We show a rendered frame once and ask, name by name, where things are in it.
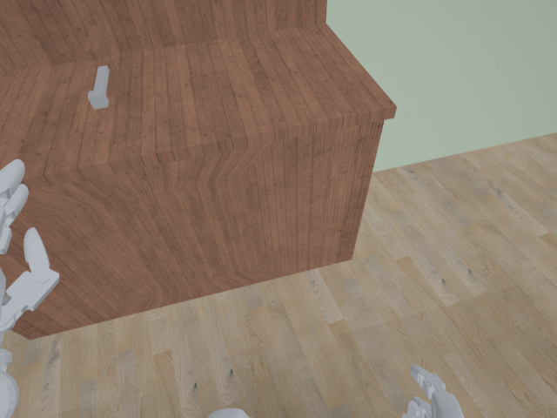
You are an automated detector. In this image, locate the right robot hand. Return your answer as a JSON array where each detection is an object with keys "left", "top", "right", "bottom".
[{"left": 402, "top": 365, "right": 465, "bottom": 418}]

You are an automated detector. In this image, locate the counter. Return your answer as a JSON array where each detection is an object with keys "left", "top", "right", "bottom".
[{"left": 0, "top": 0, "right": 397, "bottom": 340}]

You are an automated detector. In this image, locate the left robot forearm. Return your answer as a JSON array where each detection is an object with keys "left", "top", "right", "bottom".
[{"left": 0, "top": 348, "right": 19, "bottom": 418}]

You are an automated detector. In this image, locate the left robot hand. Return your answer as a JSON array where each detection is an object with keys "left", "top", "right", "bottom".
[{"left": 0, "top": 159, "right": 59, "bottom": 347}]

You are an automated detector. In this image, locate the tap lever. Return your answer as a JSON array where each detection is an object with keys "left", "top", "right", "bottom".
[{"left": 88, "top": 65, "right": 110, "bottom": 110}]

